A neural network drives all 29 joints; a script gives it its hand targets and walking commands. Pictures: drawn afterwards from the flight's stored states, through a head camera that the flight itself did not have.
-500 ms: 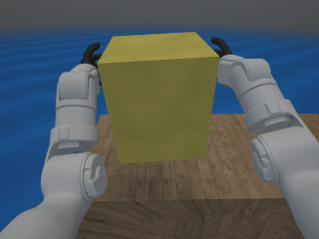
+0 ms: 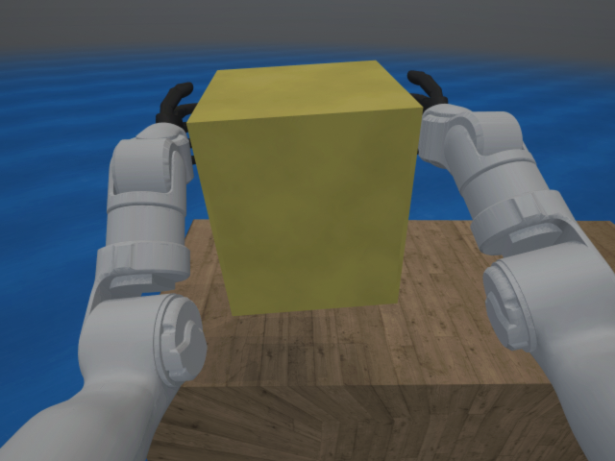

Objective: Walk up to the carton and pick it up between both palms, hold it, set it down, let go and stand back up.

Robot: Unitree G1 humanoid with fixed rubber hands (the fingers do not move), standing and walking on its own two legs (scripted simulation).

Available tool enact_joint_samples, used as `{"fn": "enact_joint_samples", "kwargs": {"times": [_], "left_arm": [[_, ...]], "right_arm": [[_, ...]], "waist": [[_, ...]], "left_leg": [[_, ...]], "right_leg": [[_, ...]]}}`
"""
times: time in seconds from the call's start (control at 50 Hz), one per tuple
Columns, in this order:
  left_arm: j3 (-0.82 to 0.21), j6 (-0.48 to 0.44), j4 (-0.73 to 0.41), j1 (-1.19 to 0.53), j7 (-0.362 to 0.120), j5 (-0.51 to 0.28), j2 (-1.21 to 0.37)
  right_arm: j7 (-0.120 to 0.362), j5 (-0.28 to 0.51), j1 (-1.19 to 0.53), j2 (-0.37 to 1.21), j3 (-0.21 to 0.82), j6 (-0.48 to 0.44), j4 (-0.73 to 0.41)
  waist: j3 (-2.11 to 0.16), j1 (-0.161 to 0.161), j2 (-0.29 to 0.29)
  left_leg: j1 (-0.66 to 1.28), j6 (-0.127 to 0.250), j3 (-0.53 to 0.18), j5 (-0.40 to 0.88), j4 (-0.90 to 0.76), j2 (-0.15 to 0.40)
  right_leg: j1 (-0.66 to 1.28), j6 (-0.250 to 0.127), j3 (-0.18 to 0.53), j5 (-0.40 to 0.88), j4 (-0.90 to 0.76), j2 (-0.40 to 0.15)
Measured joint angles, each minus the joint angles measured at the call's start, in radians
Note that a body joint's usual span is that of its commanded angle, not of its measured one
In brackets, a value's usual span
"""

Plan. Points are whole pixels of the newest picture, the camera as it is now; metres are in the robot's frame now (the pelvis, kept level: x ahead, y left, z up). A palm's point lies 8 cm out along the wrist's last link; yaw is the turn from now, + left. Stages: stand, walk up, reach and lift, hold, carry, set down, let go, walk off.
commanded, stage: hold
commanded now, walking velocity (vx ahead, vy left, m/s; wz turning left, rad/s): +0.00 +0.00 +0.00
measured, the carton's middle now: (305, 184) +0.38 -0.01 +0.26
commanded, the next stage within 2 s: none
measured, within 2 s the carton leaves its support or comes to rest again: neither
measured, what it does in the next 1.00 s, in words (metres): stands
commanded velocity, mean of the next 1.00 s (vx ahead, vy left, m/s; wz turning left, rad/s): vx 0.00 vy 0.00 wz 0.00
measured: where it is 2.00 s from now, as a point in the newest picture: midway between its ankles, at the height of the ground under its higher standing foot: outside the picture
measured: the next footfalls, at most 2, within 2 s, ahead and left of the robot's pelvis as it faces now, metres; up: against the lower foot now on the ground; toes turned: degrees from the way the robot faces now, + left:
none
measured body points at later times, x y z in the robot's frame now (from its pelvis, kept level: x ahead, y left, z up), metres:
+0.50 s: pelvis +0.00 +0.00 +0.00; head -0.09 +0.02 +0.44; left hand +0.39 +0.15 +0.33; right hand +0.38 -0.16 +0.34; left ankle +0.01 +0.12 -0.75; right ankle +0.00 -0.11 -0.75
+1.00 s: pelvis +0.00 +0.00 +0.00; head -0.10 +0.02 +0.44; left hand +0.39 +0.15 +0.33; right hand +0.38 -0.16 +0.34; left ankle +0.01 +0.12 -0.75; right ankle +0.00 -0.11 -0.75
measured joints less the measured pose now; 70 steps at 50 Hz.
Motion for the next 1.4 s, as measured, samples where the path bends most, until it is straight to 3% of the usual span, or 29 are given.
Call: {"fn": "enact_joint_samples", "kwargs": {"times": [0.3,0.76,1.1,1.4], "left_arm": [[0.012,-0.005,0.024,-0.014,0.004,0.001,-0.003],[0.002,0.0,-0.002,0.004,0.002,0.0,-0.005],[0.008,-0.011,0.044,-0.024,0.004,-0.001,0.001],[-0.001,-0.004,0.008,-0.004,0.004,-0.006,0.003]], "right_arm": [[0.002,-0.005,-0.014,-0.001,-0.008,0.001,0.023],[0.0,0.002,0.007,-0.004,0.007,0.005,-0.01],[0.005,-0.011,-0.027,-0.001,-0.015,-0.001,0.042],[0.001,-0.003,-0.003,0.0,0.0,-0.001,0.002]], "waist": [[-0.009,0.012,0.005],[-0.004,0.003,0.005],[-0.011,0.008,0.006],[-0.005,0.006,0.007]], "left_leg": [[-0.002,0.002,0.006,0.002,-0.004,-0.001],[0.002,0.002,0.004,-0.001,0.001,-0.001],[-0.011,0.001,0.005,0.007,-0.005,-0.001],[-0.006,-0.001,-0.002,0.0,-0.001,0.0]], "right_leg": [[-0.01,0.001,0.006,-0.002,0.008,-0.001],[-0.001,0.002,0.005,-0.002,0.005,0.0],[-0.018,0.002,0.006,0.002,0.007,-0.001],[-0.006,-0.001,0.0,-0.002,0.002,0.001]]}}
